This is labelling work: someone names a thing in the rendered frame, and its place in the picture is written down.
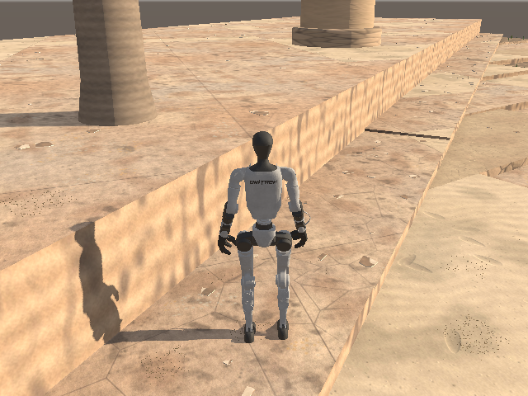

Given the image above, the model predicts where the robot right hand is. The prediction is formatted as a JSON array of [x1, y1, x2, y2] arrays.
[[290, 230, 308, 248]]

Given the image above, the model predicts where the left robot forearm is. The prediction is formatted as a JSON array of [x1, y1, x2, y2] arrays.
[[219, 202, 234, 238]]

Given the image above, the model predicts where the robot right upper arm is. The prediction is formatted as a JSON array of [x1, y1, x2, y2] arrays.
[[280, 167, 301, 212]]

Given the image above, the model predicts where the robot left hand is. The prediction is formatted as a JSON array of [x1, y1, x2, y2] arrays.
[[218, 235, 237, 255]]

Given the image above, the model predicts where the right robot shin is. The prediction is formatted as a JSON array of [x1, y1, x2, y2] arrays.
[[277, 274, 290, 328]]

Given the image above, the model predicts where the right robot forearm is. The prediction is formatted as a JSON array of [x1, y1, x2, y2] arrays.
[[292, 200, 306, 233]]

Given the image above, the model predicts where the robot left upper arm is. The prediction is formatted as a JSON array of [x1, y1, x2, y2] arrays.
[[226, 167, 246, 215]]

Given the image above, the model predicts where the robot left thigh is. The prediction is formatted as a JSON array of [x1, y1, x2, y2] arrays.
[[236, 230, 256, 290]]

